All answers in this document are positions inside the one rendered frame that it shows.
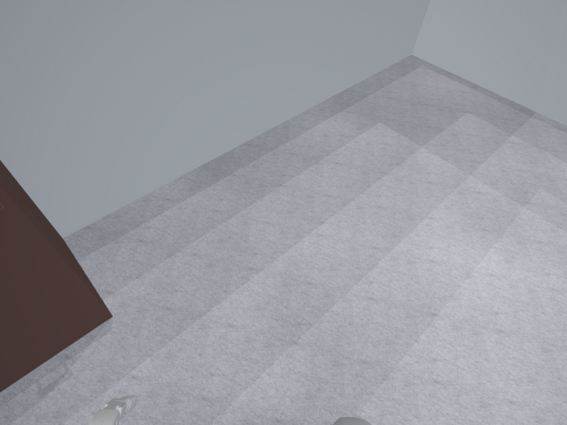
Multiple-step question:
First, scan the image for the left robot hand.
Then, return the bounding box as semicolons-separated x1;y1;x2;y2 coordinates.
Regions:
89;395;137;425

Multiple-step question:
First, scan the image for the cabinet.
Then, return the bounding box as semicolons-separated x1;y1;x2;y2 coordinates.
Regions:
0;160;113;392

